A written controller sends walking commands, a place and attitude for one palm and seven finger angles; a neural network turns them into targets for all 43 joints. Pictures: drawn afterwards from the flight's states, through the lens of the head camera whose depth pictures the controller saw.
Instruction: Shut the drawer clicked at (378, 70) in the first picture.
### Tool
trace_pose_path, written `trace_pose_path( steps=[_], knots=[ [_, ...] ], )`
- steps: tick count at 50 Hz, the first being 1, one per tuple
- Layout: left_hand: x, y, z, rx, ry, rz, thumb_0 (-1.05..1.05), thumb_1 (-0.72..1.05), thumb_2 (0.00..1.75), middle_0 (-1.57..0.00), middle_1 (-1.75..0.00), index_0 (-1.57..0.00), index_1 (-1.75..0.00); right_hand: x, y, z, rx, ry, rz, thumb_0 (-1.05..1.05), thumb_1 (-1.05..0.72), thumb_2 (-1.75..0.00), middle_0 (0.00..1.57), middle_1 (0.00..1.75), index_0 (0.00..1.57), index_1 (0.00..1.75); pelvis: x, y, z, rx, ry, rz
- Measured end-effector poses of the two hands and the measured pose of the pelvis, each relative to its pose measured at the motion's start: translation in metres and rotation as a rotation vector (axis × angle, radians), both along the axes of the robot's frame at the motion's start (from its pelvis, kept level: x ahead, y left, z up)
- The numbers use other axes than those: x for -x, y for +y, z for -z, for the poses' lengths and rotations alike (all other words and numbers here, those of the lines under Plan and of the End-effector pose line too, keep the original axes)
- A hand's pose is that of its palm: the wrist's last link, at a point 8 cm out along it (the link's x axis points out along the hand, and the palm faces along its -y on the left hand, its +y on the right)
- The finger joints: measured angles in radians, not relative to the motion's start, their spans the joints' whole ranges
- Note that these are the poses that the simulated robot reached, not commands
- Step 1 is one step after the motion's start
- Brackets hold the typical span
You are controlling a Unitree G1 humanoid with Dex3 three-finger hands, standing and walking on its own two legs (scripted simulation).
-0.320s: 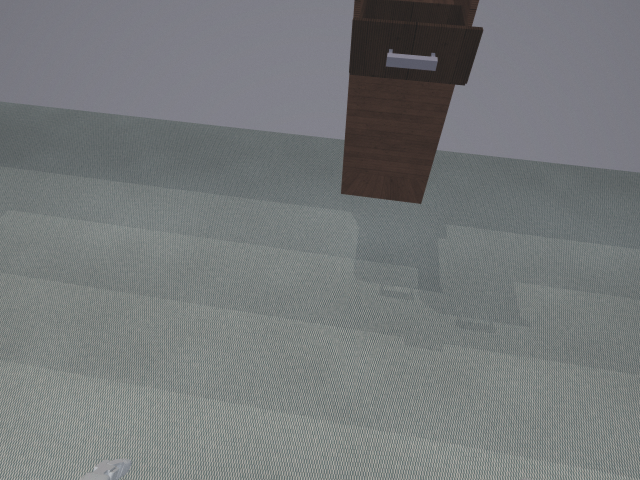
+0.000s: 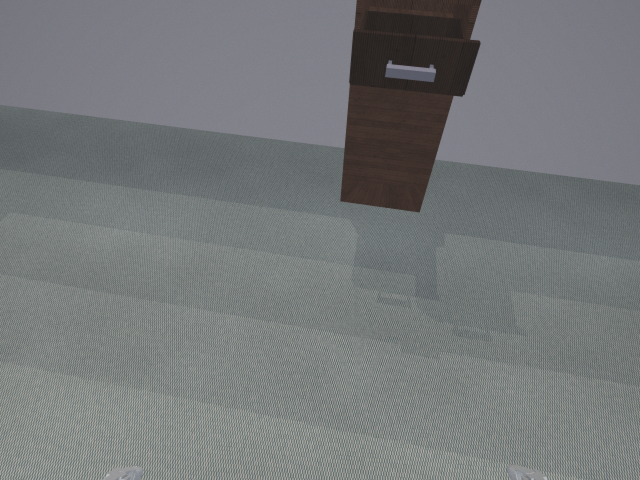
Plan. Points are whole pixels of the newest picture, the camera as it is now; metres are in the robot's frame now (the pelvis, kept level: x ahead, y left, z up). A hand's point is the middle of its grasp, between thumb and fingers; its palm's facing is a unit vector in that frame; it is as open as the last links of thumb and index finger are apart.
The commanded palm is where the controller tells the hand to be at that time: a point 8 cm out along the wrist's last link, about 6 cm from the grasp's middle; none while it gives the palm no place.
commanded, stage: stand and wait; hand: left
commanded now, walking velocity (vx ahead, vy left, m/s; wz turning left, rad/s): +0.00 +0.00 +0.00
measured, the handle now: (410, 69) +1.10 -0.17 +0.03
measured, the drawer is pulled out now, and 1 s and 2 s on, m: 0.30 0.30 0.30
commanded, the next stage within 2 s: look at it before walking up in 0.64 s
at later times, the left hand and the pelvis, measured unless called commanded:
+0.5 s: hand out of the picture +0.05 +0.24 -0.15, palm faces -0.03 -0.94 -0.34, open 7.4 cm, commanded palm none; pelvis -0.02 -0.01 +0.00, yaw +0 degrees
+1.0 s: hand out of the picture +0.04 +0.24 -0.15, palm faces -0.04 -0.94 -0.33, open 7.4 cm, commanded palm none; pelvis -0.03 -0.01 +0.01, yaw +0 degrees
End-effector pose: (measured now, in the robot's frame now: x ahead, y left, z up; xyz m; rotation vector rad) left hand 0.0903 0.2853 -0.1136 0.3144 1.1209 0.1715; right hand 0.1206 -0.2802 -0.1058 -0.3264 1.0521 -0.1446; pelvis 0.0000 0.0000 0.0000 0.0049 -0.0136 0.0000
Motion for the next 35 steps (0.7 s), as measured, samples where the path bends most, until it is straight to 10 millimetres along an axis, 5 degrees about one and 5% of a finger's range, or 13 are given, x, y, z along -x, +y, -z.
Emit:
trace_pose_path(
  steps=[19,35],
  knots=[
    [0.045,0.001,0.001,-0.016,0.093,-0.027,0.01,0.9,0.9,-0.2,-0.3,-0.2,-0.3,0.068,-0.019,0.009,0.009,0.146,0.057,0.01,-0.91,-0.9,0.2,0.29,0.21,0.3,0.018,-0.009,-0.004,0.002,-0.016,0.002],
    [0.05,-0.006,0.002,0.0,0.084,-0.013,0.0,0.9,0.9,-0.2,-0.3,-0.2,-0.3,0.089,-0.017,0.01,-0.002,0.163,0.072,0.01,-0.91,-0.9,0.2,0.29,0.21,0.3,0.03,-0.009,-0.006,0.003,-0.017,0.007]
  ],
)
